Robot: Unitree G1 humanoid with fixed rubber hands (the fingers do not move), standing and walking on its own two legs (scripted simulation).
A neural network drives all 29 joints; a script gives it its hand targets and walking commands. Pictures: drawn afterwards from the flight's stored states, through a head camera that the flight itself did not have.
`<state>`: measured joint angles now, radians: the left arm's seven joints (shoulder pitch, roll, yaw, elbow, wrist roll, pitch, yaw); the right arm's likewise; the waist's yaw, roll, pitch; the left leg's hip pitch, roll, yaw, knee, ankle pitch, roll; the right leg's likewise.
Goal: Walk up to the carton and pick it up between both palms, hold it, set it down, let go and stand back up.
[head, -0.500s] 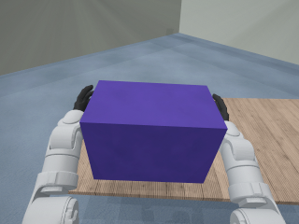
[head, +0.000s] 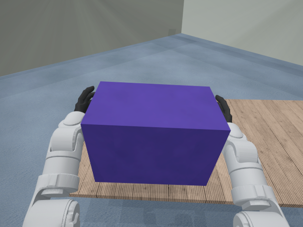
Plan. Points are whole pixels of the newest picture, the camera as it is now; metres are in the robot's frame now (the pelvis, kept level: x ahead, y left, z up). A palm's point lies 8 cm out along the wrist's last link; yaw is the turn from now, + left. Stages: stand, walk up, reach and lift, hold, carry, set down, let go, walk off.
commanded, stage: hold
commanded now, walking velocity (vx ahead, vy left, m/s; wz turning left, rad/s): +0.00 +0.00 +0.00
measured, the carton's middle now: (153, 133) +0.33 +0.02 +0.15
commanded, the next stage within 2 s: set down in 0.46 s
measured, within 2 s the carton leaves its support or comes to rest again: neither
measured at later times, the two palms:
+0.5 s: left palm (82, 114) +0.36 +0.20 +0.19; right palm (222, 124) +0.36 -0.17 +0.16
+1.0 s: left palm (85, 121) +0.37 +0.21 +0.15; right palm (216, 128) +0.38 -0.16 +0.13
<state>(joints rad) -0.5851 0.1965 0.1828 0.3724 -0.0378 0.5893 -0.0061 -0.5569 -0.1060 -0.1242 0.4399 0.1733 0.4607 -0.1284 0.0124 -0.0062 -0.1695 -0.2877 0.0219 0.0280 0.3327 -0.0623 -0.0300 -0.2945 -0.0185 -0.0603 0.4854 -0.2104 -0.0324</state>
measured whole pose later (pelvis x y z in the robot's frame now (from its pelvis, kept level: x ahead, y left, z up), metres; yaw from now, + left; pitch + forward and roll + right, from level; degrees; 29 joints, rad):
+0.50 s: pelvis +0.00 +0.00 +0.00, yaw +0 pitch +0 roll +2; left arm -0.58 0.20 0.18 0.36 -0.04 0.59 -0.01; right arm -0.56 -0.11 -0.12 0.43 0.17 0.46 -0.13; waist 0.01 -0.01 -0.16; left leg -0.28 0.02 0.03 0.33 -0.06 -0.03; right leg -0.28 -0.02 -0.06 0.48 -0.21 -0.03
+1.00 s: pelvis +0.00 +0.00 +0.00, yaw +0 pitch -1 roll +2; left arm -0.62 0.14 0.32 0.56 0.09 0.30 -0.10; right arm -0.63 -0.09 -0.14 0.71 -0.01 0.12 -0.06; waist 0.01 -0.03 -0.05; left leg -0.24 0.02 0.03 0.32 -0.06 -0.03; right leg -0.25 -0.02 -0.06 0.48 -0.21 -0.03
